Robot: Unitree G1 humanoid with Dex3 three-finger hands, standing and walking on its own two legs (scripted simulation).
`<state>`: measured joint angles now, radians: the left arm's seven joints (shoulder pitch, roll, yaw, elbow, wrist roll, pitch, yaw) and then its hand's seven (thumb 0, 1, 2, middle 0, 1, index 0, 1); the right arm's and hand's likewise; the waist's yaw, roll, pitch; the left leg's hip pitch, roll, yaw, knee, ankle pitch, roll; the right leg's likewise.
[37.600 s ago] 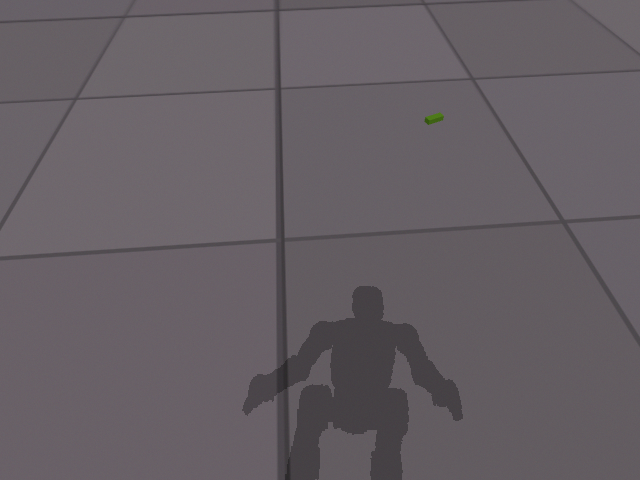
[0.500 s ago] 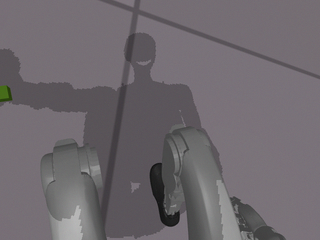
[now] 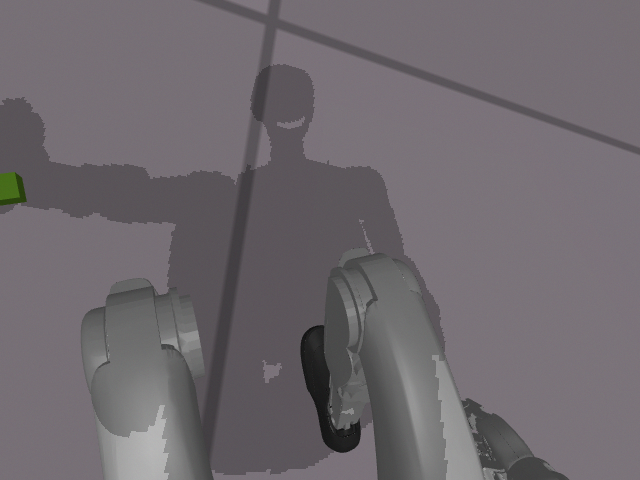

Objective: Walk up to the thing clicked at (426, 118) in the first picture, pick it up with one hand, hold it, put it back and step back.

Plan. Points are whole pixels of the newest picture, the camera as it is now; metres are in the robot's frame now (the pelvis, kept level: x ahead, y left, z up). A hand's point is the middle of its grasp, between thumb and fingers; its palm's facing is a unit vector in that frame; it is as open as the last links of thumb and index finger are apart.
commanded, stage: rise first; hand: left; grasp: from above
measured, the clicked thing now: out of the picture +0.44 +0.39 -0.30
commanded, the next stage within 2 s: approach in 0.36 s
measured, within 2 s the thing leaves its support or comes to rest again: neither
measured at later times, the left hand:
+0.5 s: hand out of the picture +0.41 +0.41 -0.18, palm faces -0.44 -0.14 -0.89, open 13.2 cm
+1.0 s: hand out of the picture +0.46 +0.36 -0.17, palm faces -0.40 -0.09 -0.91, open 13.2 cm
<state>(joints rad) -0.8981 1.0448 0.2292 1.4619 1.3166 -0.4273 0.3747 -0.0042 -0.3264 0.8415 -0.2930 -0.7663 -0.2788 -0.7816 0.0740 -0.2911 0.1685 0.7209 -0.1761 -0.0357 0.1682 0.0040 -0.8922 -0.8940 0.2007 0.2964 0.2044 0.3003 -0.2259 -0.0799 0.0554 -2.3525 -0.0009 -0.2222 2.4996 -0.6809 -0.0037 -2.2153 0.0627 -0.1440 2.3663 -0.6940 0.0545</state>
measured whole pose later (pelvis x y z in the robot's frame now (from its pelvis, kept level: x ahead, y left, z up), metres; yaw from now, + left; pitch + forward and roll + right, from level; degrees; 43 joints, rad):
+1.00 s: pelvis +0.00 +0.00 +0.01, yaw +0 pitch +31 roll -12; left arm -1.00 0.97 0.17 1.52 1.30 -0.25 0.41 0.00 -0.37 0.86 -0.27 -0.82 -0.25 -0.83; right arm 0.13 -0.30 0.18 0.68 -0.16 -0.07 0.17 0.00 -0.90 -0.90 0.20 0.30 0.20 0.30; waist -0.31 -0.04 0.04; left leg -2.36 0.01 -0.21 2.47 -0.67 0.00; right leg -2.24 0.07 -0.13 2.34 -0.67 0.06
